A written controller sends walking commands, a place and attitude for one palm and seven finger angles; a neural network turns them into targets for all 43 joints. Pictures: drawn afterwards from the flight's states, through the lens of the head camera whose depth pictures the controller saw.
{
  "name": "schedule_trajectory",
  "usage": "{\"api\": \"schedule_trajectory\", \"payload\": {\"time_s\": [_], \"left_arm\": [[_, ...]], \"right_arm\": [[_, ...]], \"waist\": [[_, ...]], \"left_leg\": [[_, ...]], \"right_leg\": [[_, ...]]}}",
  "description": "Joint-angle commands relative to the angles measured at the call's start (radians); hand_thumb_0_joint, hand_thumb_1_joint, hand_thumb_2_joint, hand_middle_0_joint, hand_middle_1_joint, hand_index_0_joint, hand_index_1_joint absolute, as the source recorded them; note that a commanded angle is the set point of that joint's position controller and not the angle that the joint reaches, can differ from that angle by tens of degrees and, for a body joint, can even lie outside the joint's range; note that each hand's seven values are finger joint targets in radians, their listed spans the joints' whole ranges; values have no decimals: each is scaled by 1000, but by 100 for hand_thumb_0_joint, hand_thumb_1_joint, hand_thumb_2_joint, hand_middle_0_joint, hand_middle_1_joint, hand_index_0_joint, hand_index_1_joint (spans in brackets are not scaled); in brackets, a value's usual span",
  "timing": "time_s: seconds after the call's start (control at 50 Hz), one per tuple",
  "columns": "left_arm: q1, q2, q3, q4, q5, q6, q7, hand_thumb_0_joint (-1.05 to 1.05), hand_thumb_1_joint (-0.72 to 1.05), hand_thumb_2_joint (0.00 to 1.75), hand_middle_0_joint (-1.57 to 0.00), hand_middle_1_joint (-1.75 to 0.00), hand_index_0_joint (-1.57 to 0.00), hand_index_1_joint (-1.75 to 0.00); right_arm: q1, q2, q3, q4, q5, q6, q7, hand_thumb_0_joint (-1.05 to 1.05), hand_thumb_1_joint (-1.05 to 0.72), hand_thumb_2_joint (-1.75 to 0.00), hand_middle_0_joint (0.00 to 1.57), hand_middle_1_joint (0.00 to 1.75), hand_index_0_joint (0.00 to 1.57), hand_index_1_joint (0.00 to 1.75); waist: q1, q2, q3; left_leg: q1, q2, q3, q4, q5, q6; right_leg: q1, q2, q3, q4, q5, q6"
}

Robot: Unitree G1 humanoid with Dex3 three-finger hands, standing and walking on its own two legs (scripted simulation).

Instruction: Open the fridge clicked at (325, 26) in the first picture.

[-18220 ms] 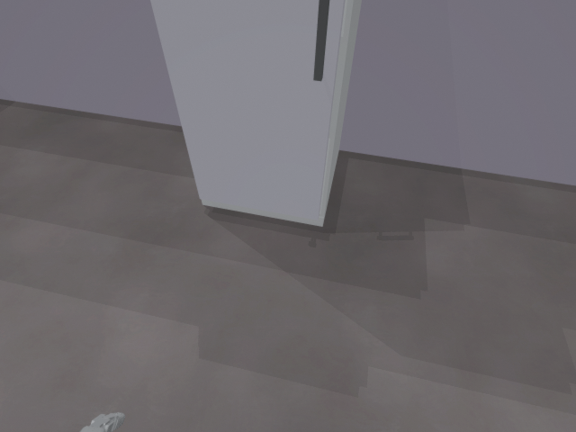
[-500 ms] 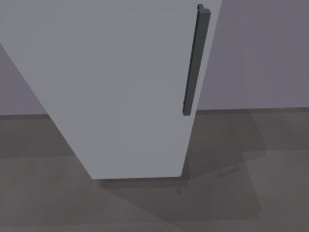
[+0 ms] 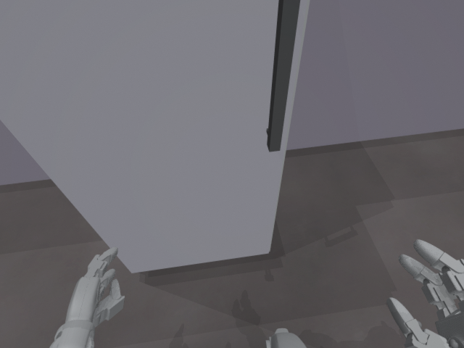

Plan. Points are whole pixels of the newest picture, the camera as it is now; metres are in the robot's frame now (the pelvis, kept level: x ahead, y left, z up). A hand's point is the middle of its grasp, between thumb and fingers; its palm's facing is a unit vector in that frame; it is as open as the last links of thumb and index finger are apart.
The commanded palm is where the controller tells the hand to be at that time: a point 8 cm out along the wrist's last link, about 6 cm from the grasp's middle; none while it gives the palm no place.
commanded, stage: raise the hand to about handle height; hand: right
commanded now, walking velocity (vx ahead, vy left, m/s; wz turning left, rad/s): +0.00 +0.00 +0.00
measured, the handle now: (278, 72) +0.52 -0.09 +0.21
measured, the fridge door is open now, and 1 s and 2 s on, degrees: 0 0 0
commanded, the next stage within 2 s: move the hooked fingers beside the handle in 1.54 s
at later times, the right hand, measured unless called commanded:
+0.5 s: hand (421, 249) +0.23 -0.25 +0.12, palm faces -0.10 +0.99 -0.07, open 12.4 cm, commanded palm +0.21 -0.31 +0.15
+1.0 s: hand out of the picture +0.27 -0.30 +0.23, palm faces -0.01 +0.99 -0.14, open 14.0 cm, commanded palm +0.24 -0.34 +0.23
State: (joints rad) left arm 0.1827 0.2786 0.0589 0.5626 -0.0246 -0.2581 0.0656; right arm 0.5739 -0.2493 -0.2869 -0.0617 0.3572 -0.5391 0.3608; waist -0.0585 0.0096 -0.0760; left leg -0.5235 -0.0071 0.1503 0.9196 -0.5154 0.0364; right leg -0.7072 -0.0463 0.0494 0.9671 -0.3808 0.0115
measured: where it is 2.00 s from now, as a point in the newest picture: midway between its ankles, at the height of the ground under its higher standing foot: outside the picture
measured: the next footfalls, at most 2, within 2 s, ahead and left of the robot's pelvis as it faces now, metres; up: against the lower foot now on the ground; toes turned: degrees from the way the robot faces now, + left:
none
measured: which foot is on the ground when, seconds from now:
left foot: down 0.00-1.00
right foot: down 0.00-1.00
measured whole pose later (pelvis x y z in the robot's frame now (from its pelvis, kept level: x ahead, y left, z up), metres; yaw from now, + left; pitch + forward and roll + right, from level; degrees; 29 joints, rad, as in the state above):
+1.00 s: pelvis +0.00 -0.03 +0.05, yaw +1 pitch -2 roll +2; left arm 0.23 0.24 -0.10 0.60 -0.08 -0.27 0.11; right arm -0.05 -0.49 -0.46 0.06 0.37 0.03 0.49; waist -0.05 -0.04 0.00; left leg -0.17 0.02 0.10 0.51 -0.31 -0.01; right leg -0.33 -0.01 -0.01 0.56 -0.21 -0.03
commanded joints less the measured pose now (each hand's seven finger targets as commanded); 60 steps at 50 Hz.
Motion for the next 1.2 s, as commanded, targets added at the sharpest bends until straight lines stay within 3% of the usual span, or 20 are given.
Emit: {"api": "schedule_trajectory", "payload": {"time_s": [0.0,0.02,0.06,0.1,0.16,0.22,0.28,0.36,0.46,0.54,0.64,0.68,0.76,0.82,0.88,0.94,1.0,1.04,1.08,1.18], "left_arm": [[-6,112,-1,-77,-32,-68,32,0,90,90,-20,-30,-20,-30],[-10,120,2,-84,-36,-65,39,0,90,90,-20,-30,-20,-30],[-30,121,0,-103,-46,-53,46,0,90,90,-20,-30,-20,-30],[-56,107,-8,-150,-47,-40,44,0,90,90,-20,-30,-20,-30],[-75,71,-18,-177,-38,-40,38,0,90,90,-20,-30,-20,-30],[-51,56,-21,-171,-37,-61,22,0,90,90,-20,-30,-20,-30],[-22,81,-17,-144,-37,-76,12,0,90,90,-20,-30,-20,-30],[5,118,-17,-130,-46,-85,26,0,90,90,-20,-30,-20,-30],[-12,121,-33,-126,-42,-100,53,0,90,90,-20,-30,-20,-30],[-25,103,-50,-117,-45,-110,53,0,90,90,-20,-30,-20,-30],[-34,119,-58,-123,-59,-87,44,0,90,90,-20,-30,-20,-30],[-33,125,-62,-136,-64,-75,41,0,90,90,-20,-30,-20,-30],[-48,120,-72,-153,-61,-63,47,0,90,90,-20,-30,-20,-30],[-60,109,-81,-151,-56,-70,55,0,90,90,-20,-30,-20,-30],[-63,104,-92,-133,-51,-74,58,0,90,90,-20,-30,-20,-30],[-61,108,-93,-113,-60,-66,61,0,90,90,-20,-30,-20,-30],[-55,119,-94,-109,-72,-52,60,0,90,90,-20,-30,-20,-30],[-55,124,-91,-121,-77,-47,58,0,90,90,-20,-30,-20,-30],[-53,129,-87,-135,-79,-43,47,0,90,90,-20,-30,-20,-30],[-79,117,-82,-158,-65,-54,32,0,90,90,-20,-30,-20,-30]], "right_arm": [[-308,-184,31,-138,7,-29,109,0,-22,-61,25,74,25,74],[-306,-230,-4,-78,-2,34,133,0,-20,-60,25,75,25,75],[-238,-290,-80,17,4,169,164,0,-15,-58,25,78,25,78],[-221,-332,-150,-31,32,269,171,0,-11,-56,26,81,26,81],[-174,-360,-294,-116,107,304,106,0,-4,-53,26,86,26,86],[-164,-262,-250,-218,130,257,37,0,3,-50,27,90,27,90],[-209,-213,-158,-175,90,248,27,0,10,-47,27,94,27,94],[-310,-256,-98,-125,40,299,80,0,20,-43,28,100,28,100],[-522,-432,-228,-264,43,297,76,0,31,-38,29,108,29,108],[-526,-401,-256,-251,69,295,41,0,41,-34,29,114,29,114],[-542,-372,-206,-56,54,456,84,0,50,-30,30,120,30,120],[-575,-377,-183,-17,44,525,110,0,50,-30,30,120,30,120],[-755,-445,-201,-104,33,549,116,0,50,-30,30,120,30,120],[-868,-517,-270,-180,37,496,108,0,50,-30,30,120,30,120],[-895,-565,-329,-169,39,467,97,0,50,-30,30,120,30,120],[-903,-545,-305,-35,30,516,119,0,50,-30,30,120,30,120],[-928,-523,-250,99,21,609,155,0,50,-30,30,120,30,120],[-933,-506,-214,142,14,653,178,0,50,-30,30,120,30,120],[-890,-492,-205,142,18,666,198,0,50,-30,30,120,30,120],[-915,-602,-336,-60,49,569,180,0,50,-30,30,120,30,120]], "waist": [[150,-80,-29],[132,-34,-53],[72,-35,-96],[33,-29,-180],[-20,19,-246],[-5,-22,-208],[35,-41,-121],[61,-50,-62],[45,-101,-153],[32,-175,-149],[25,-157,-23],[28,-105,4],[34,-66,-55],[36,-114,-143],[26,-151,-163],[29,-184,-93],[36,-130,-2],[40,-99,2],[35,-38,-45],[13,-51,-201]], "left_leg": [[-155,-4,-200,-252,122,-33],[-131,7,-224,-281,91,-41],[-40,25,-242,-301,127,-45],[55,39,-222,-301,223,-55],[167,25,-170,-280,387,-59],[124,-2,-104,-268,452,-51],[54,-12,-94,-287,400,-49],[34,-9,-104,-334,286,-44],[107,-12,-91,-358,242,-29],[143,-16,-62,-373,269,-18],[139,-16,-58,-417,270,-23],[146,-14,-65,-444,279,-27],[170,-18,-70,-461,251,-24],[191,-21,-72,-469,246,-19],[228,-19,-73,-483,269,-14],[210,-15,-72,-501,256,-15],[191,-9,-76,-527,240,-19],[183,-7,-77,-528,235,-22],[203,-7,-82,-527,280,-22],[275,-5,-97,-505,363,-21]], "right_leg": [[177,26,-8,-92,62,-54],[164,27,-11,-105,55,-55],[176,32,-17,-133,99,-54],[231,35,-21,-175,167,-55],[271,33,-10,-213,262,-46],[329,36,-25,-251,294,-40],[347,32,-30,-274,261,-40],[355,29,-23,-310,189,-50],[460,24,0,-364,183,-54],[525,23,16,-412,198,-37],[485,23,19,-467,149,-28],[475,26,14,-477,149,-34],[531,30,24,-485,133,-43],[612,34,30,-496,139,-43],[637,34,27,-507,173,-40],[615,36,30,-529,131,-34],[561,39,30,-546,90,-36],[556,43,32,-544,83,-40],[568,46,21,-518,155,-46],[632,53,0,-480,267,-53]]}}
